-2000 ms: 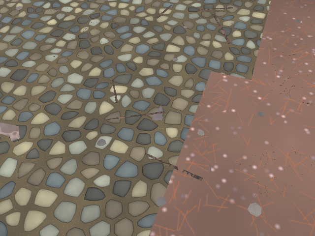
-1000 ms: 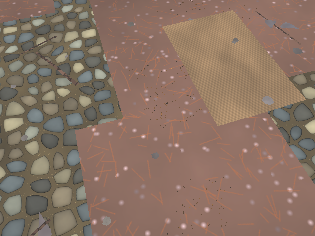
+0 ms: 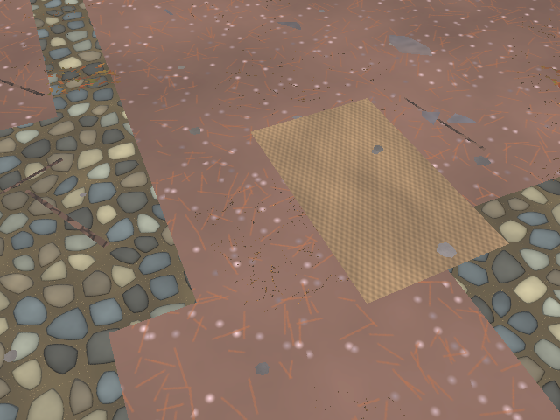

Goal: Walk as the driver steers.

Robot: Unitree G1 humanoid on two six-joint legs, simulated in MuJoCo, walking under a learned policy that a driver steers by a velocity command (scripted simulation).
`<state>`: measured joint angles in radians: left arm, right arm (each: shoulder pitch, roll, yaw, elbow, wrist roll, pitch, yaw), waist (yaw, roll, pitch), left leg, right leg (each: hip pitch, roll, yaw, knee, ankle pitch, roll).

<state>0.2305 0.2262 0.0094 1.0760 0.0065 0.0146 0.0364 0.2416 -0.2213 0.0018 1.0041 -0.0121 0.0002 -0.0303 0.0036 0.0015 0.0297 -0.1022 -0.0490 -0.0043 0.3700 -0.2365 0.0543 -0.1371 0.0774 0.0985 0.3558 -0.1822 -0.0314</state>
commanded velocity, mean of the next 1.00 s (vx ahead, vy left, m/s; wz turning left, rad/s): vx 0.40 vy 0.00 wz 0.20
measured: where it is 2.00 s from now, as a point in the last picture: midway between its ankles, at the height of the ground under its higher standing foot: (237, 290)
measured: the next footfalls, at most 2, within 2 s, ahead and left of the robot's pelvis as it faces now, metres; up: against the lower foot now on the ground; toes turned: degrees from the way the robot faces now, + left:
right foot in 0.32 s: +0.15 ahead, -0.14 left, +0.00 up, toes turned -2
left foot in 0.82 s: +0.47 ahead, +0.02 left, +0.00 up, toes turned +13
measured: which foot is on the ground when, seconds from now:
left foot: down 0.00-0.32, up 0.34-0.80, down 0.82-1.00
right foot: down 0.00-0.04, up 0.06-0.30, down 0.32-0.82, up 0.84-1.00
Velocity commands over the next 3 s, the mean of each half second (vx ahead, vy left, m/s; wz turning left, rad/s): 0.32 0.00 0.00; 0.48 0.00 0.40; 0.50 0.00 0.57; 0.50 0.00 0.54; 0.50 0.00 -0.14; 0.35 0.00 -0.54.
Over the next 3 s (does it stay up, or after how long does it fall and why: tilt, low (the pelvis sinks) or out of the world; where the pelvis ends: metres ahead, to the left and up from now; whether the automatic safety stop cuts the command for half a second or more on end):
stays up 1.26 0.57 -0.02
